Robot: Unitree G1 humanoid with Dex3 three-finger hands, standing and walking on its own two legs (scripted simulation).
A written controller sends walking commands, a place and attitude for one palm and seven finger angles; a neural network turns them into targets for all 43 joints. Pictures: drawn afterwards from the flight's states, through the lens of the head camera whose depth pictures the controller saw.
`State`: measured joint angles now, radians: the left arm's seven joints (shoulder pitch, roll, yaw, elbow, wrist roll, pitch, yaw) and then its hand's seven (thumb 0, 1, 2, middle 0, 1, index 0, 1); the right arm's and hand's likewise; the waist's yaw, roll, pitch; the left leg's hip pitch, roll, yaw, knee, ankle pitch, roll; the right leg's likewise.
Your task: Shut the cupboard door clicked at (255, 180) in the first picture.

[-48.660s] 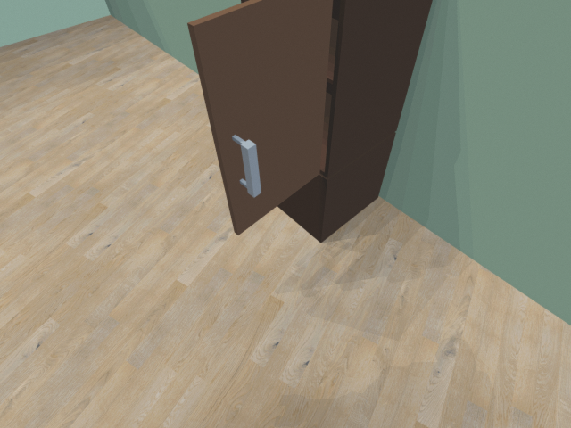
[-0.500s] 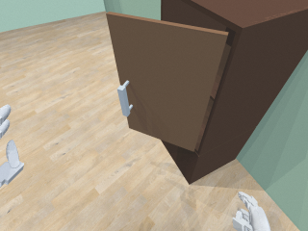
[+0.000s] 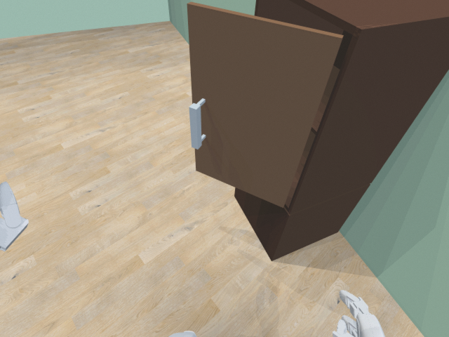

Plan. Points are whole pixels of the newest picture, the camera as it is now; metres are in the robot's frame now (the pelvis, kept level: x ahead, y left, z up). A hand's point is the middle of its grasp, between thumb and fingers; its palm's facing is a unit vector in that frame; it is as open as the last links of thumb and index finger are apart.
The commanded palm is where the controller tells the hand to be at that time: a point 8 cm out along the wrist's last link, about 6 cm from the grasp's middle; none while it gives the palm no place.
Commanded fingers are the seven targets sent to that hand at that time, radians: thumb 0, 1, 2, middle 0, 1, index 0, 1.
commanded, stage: step back with the hand held close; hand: left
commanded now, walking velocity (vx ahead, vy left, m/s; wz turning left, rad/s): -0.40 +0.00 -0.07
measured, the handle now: (199, 123) +0.73 +0.12 -0.06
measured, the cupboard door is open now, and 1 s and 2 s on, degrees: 39 39 39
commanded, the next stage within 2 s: stop stepping back and stand still in 0.44 s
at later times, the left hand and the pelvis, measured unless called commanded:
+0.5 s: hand out of the picture +0.06 +0.28 +0.19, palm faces +0.54 -0.71 -0.45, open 7.4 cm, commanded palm +0.02 +0.30 +0.20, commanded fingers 0.00 0.90 0.90 -0.20 -0.30 -0.20 -0.30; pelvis -0.12 +0.00 -0.01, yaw +2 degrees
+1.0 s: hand out of the picture -0.03 +0.28 +0.21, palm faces +0.41 -0.81 -0.42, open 7.4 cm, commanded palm -0.06 +0.31 +0.20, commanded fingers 0.00 0.90 0.90 -0.20 -0.30 -0.20 -0.30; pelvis -0.23 +0.03 +0.02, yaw -7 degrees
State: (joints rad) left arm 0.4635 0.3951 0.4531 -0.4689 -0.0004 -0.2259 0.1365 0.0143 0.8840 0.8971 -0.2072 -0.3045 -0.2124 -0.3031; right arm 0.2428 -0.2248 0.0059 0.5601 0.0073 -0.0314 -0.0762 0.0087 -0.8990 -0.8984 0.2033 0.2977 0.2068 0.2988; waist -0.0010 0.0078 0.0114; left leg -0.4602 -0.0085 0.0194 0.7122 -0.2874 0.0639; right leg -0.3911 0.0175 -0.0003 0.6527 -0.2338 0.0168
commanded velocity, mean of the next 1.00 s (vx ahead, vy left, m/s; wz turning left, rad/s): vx -0.07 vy -0.01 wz -0.07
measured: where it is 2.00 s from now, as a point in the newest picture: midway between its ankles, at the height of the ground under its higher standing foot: outside the picture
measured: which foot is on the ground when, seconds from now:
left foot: down 0.00-0.46, up 0.48-0.58, down 0.60-0.86, up 0.88-1.00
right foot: down 0.00-0.22, up 0.24-0.44, down 0.46-1.00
